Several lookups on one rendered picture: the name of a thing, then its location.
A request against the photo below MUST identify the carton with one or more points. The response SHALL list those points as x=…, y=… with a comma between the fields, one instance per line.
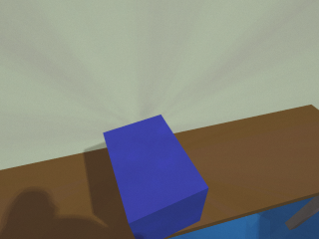
x=161, y=189

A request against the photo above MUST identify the table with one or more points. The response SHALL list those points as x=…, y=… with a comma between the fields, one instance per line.
x=249, y=165

